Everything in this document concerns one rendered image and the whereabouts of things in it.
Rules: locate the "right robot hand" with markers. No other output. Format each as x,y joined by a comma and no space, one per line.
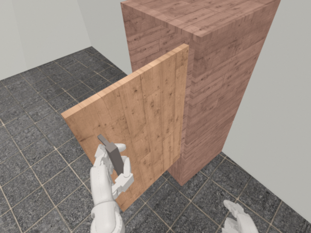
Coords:
244,223

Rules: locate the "cupboard door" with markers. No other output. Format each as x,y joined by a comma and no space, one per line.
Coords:
144,111

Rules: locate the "left robot hand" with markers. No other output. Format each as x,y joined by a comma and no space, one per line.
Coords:
100,176

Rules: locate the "handle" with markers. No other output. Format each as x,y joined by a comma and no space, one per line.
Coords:
114,154

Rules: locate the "robot left forearm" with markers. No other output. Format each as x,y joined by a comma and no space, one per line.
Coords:
106,218

